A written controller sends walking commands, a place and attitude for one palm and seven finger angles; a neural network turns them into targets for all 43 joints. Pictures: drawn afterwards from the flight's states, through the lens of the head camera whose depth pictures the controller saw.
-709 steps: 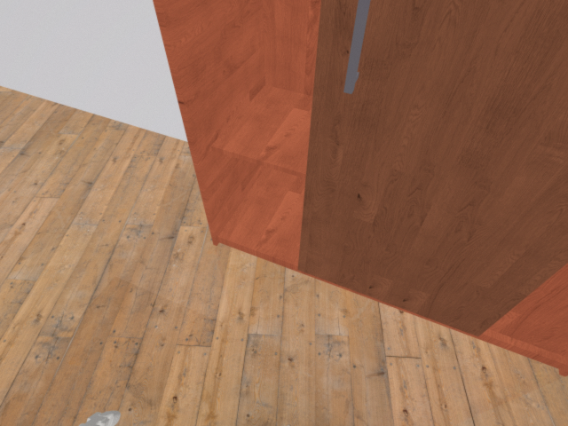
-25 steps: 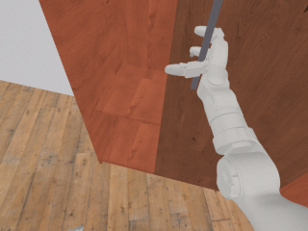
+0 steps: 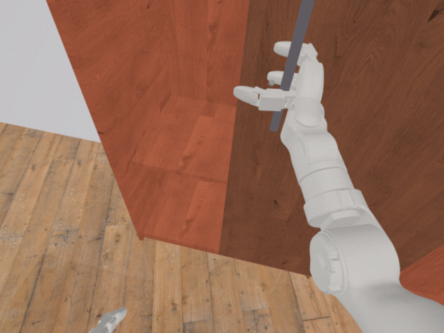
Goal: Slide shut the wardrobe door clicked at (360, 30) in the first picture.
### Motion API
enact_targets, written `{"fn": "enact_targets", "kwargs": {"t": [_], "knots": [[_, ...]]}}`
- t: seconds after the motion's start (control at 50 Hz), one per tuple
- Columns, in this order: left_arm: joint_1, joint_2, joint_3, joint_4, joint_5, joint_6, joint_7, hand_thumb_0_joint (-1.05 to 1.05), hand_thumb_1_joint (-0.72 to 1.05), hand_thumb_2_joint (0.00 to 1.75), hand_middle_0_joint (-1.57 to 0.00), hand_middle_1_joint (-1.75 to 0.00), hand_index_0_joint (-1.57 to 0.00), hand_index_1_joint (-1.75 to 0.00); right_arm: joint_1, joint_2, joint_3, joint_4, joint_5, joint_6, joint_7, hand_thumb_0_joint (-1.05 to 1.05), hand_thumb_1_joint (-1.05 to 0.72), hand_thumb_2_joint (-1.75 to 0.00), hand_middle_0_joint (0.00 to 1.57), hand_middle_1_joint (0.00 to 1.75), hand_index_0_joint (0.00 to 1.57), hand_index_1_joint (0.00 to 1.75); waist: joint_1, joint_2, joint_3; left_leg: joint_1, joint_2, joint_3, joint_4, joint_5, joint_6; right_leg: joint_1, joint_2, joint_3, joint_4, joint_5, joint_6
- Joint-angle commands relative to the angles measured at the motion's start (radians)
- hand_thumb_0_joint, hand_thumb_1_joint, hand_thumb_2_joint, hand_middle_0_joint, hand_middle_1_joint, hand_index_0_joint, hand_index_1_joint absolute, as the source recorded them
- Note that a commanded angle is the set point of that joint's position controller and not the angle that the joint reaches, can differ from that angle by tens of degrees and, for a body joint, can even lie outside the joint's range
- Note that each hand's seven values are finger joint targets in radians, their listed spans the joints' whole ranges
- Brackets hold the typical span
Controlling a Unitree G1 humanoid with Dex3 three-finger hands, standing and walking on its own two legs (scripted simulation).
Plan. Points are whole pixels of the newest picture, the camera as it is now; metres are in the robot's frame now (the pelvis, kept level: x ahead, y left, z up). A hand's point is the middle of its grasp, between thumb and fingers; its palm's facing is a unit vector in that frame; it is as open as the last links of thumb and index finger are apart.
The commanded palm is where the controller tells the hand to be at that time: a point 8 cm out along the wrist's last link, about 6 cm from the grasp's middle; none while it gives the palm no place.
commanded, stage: grip the handle and tug to test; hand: right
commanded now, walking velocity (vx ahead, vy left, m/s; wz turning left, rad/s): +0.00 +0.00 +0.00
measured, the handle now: (293, 53) +0.52 -0.05 +0.26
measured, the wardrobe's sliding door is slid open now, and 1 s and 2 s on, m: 0.37 0.37 0.37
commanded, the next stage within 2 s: tug the door sideways, standing still in 1.14 s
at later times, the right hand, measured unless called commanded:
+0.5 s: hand (273, 82) +0.47 -0.02 +0.23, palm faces +0.10 +1.00 +0.01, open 5.2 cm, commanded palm +0.44 -0.07 +0.22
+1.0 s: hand (272, 86) +0.46 -0.02 +0.23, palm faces +0.08 +1.00 +0.01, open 5.7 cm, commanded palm +0.41 -0.06 +0.22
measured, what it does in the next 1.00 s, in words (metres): stands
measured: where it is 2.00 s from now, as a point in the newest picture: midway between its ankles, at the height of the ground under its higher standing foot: outside the picture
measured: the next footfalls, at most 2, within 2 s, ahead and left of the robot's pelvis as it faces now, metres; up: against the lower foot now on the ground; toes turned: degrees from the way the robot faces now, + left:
none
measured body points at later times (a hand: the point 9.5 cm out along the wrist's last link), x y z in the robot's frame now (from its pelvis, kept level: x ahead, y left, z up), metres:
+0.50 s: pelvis +0.00 +0.00 +0.00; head +0.02 +0.01 +0.45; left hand +0.09 +0.23 -0.13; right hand +0.46 -0.08 +0.23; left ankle +0.02 +0.13 -0.74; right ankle -0.03 -0.13 -0.74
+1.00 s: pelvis +0.02 +0.00 +0.00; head +0.03 +0.02 +0.45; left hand +0.13 +0.23 -0.12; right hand +0.45 -0.08 +0.23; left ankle +0.02 +0.13 -0.74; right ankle -0.03 -0.13 -0.74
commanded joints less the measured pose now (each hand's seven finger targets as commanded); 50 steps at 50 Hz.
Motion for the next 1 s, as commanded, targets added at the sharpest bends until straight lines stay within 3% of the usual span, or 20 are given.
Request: {"fn": "enact_targets", "kwargs": {"t": [0.0,0.04,0.12,0.14,0.2,0.22,0.28,0.3,0.36,0.38,0.44,0.52,0.58,0.62,0.68,0.74,0.8,0.88,0.9,0.98], "knots": [[-0.019,0.105,0.031,-0.111,-0.001,-0.031,0.004,0.0,0.9,0.9,-0.2,-0.3,-0.2,-0.3,-0.545,-0.081,0.029,-0.244,-0.015,-0.055,0.011,0.0,-0.2,-0.6,0.38,1.3,0.38,1.3,0.013,0.121,-0.347,0.213,-0.052,0.022,-0.018,0.287,0.035,0.064,0.043,0.002,-0.033,0.29,-0.031],[-0.015,0.108,0.029,-0.108,-0.002,-0.03,0.007,0.0,0.9,0.9,-0.2,-0.3,-0.2,-0.3,-0.563,-0.096,0.015,-0.238,-0.01,-0.046,0.008,0.0,-0.29,-0.64,0.38,1.31,0.38,1.31,0.023,0.15,-0.333,0.197,-0.054,0.021,-0.024,0.274,0.03,0.061,0.041,0.004,-0.034,0.274,-0.035],[-0.015,0.105,0.027,-0.106,0.0,-0.025,0.01,0.0,0.9,0.9,-0.2,-0.3,-0.2,-0.3,-0.579,-0.083,0.023,-0.226,-0.013,-0.036,0.004,0.0,-0.48,-0.72,0.41,1.34,0.41,1.34,0.027,0.117,-0.332,0.189,-0.052,0.02,-0.023,0.278,0.032,0.067,0.043,0.004,-0.031,0.282,-0.034],[-0.006,0.107,0.028,-0.101,0.001,-0.024,0.011,0.0,0.9,0.9,-0.2,-0.3,-0.2,-0.3,-0.586,-0.096,0.017,-0.219,-0.016,-0.036,0.002,0.0,-0.53,-0.74,0.41,1.35,0.41,1.35,0.027,0.151,-0.332,0.193,-0.054,0.023,-0.02,0.279,0.031,0.061,0.041,0.008,-0.032,0.284,-0.034],[-0.011,0.106,0.029,-0.106,0.003,-0.023,0.01,0.0,0.9,0.9,-0.2,-0.3,-0.2,-0.3,-0.562,-0.09,0.015,-0.214,-0.013,-0.039,0.004,0.0,-0.67,-0.8,0.43,1.37,0.43,1.37,0.014,0.132,-0.346,0.209,-0.052,0.023,-0.016,0.292,0.035,0.065,0.043,0.006,-0.031,0.303,-0.031],[-0.005,0.108,0.029,-0.102,0.004,-0.024,0.01,0.0,0.9,0.9,-0.2,-0.3,-0.2,-0.3,-0.581,-0.096,0.011,-0.218,-0.012,-0.042,0.004,0.0,-0.71,-0.82,0.43,1.37,0.43,1.37,0.025,0.135,-0.345,0.202,-0.053,0.022,-0.015,0.304,0.032,0.068,0.041,0.005,-0.028,0.309,-0.033],[-0.007,0.106,0.03,-0.105,0.004,-0.026,0.009,0.0,0.9,0.9,-0.2,-0.3,-0.2,-0.3,-0.568,-0.111,0.0,-0.23,-0.012,-0.048,0.007,0.0,-0.85,-0.88,0.44,1.39,0.44,1.39,0.02,0.14,-0.355,0.213,-0.052,0.02,-0.016,0.308,0.032,0.065,0.042,0.003,-0.028,0.307,-0.033],[-0.01,0.107,0.031,-0.108,0.006,-0.024,0.009,0.0,0.9,0.9,-0.2,-0.3,-0.2,-0.3,-0.548,-0.113,-0.003,-0.233,-0.014,-0.05,0.006,0.0,-0.9,-0.9,0.45,1.4,0.45,1.4,0.007,0.134,-0.362,0.227,-0.051,0.023,-0.013,0.31,0.035,0.064,0.042,0.003,-0.031,0.319,-0.031],[-0.018,0.102,0.032,-0.117,0.003,-0.026,0.005,0.0,0.9,0.9,-0.2,-0.3,-0.2,-0.3,-0.529,-0.098,0.007,-0.276,-0.01,-0.052,0.011,0.0,-0.9,-0.9,0.45,1.4,0.45,1.4,0.008,0.115,-0.374,0.231,-0.053,0.023,-0.011,0.34,0.035,0.076,0.041,-0.003,-0.026,0.342,-0.031],[-0.019,0.104,0.032,-0.115,0.001,-0.025,0.004,0.0,0.9,0.9,-0.2,-0.3,-0.2,-0.3,-0.526,-0.094,0.013,-0.27,-0.008,-0.048,0.012,0.0,-0.9,-0.9,0.45,1.4,0.45,1.4,0.013,0.141,-0.359,0.225,-0.055,0.025,-0.015,0.328,0.033,0.071,0.039,0.0,-0.029,0.329,-0.031],[-0.023,0.104,0.031,-0.114,-0.002,-0.024,0.003,0.0,0.9,0.9,-0.2,-0.3,-0.2,-0.3,-0.539,-0.078,0.032,-0.277,-0.013,-0.038,0.006,0.0,-0.9,-0.9,0.45,1.4,0.45,1.4,0.016,0.114,-0.326,0.199,-0.055,0.025,-0.025,0.283,0.034,0.069,0.038,0.003,-0.036,0.298,-0.03],[-0.019,0.109,0.032,-0.11,0.003,-0.023,0.009,0.0,0.9,0.9,-0.2,-0.3,-0.2,-0.3,-0.539,-0.128,-0.008,-0.274,-0.014,-0.03,0.0,0.0,-0.9,-0.9,0.45,1.4,0.45,1.4,0.011,0.138,-0.36,0.227,-0.053,0.021,-0.023,0.297,0.033,0.066,0.039,0.002,-0.037,0.308,-0.032],[-0.019,0.106,0.033,-0.114,0.004,-0.024,0.008,0.0,0.9,0.9,-0.2,-0.3,-0.2,-0.3,-0.536,-0.12,-0.003,-0.289,-0.012,-0.027,0.006,0.0,-0.9,-0.9,0.45,1.4,0.45,1.4,0.01,0.137,-0.367,0.232,-0.054,0.021,-0.023,0.309,0.032,0.07,0.039,0.0,-0.036,0.314,-0.031],[-0.032,0.101,0.031,-0.119,0.001,-0.025,0.005,0.0,0.9,0.9,-0.2,-0.3,-0.2,-0.3,-0.525,-0.089,0.023,-0.316,-0.013,-0.034,0.008,0.0,-0.9,-0.9,0.45,1.4,0.45,1.4,0.006,0.087,-0.369,0.232,-0.053,0.022,-0.019,0.32,0.038,0.084,0.039,0.0,-0.034,0.335,-0.028],[-0.03,0.104,0.035,-0.12,0.001,-0.031,0.0,0.0,0.9,0.9,-0.2,-0.3,-0.2,-0.3,-0.497,-0.076,0.027,-0.322,-0.004,-0.033,0.008,0.0,-0.9,-0.9,0.45,1.4,0.45,1.4,0.008,0.14,-0.373,0.233,-0.058,0.028,-0.015,0.34,0.035,0.088,0.036,0.002,-0.03,0.351,-0.028],[-0.043,0.102,0.036,-0.132,0.0,-0.03,-0.003,0.0,0.9,0.9,-0.2,-0.3,-0.2,-0.3,-0.472,-0.069,0.033,-0.384,0.0,-0.034,0.011,0.0,-0.9,-0.9,0.45,1.4,0.45,1.4,-0.004,0.122,-0.403,0.263,-0.057,0.026,-0.01,0.38,0.037,0.104,0.037,-0.001,-0.03,0.39,-0.027],[-0.067,0.099,0.041,-0.15,-0.001,-0.028,-0.01,0.0,0.9,0.9,-0.2,-0.3,-0.2,-0.3,-0.381,-0.068,0.038,-0.456,0.003,-0.032,0.02,0.0,-0.9,-0.9,0.45,1.4,0.45,1.4,-0.027,0.131,-0.429,0.316,-0.055,0.03,-0.002,0.428,0.041,0.109,0.037,-0.004,-0.028,0.437,-0.025],[-0.093,0.092,0.042,-0.167,-0.011,-0.023,-0.021,0.0,0.9,0.9,-0.2,-0.3,-0.2,-0.3,-0.306,-0.008,0.088,-0.57,0.014,-0.002,0.03,0.0,-0.9,-0.9,0.45,1.4,0.45,1.4,-0.021,0.133,-0.416,0.316,-0.06,0.037,0.003,0.487,0.038,0.134,0.031,-0.005,-0.022,0.494,-0.024],[-0.105,0.093,0.044,-0.176,-0.009,-0.02,-0.024,0.0,0.9,0.9,-0.2,-0.3,-0.2,-0.3,-0.266,-0.002,0.096,-0.604,0.012,0.005,0.03,0.0,-0.9,-0.9,0.45,1.4,0.45,1.4,-0.037,0.109,-0.431,0.336,-0.056,0.039,0.009,0.497,0.042,0.142,0.032,-0.003,-0.02,0.526,-0.021],[-0.131,0.083,0.045,-0.195,-0.013,-0.008,-0.035,0.0,0.9,0.9,-0.2,-0.3,-0.2,-0.3,-0.17,0.02,0.124,-0.73,0.02,0.056,0.039,0.0,-0.9,-0.9,0.45,1.4,0.45,1.4,-0.037,0.11,-0.448,0.36,-0.057,0.043,0.018,0.581,0.037,0.168,0.032,-0.006,-0.005,0.591,-0.023]]}}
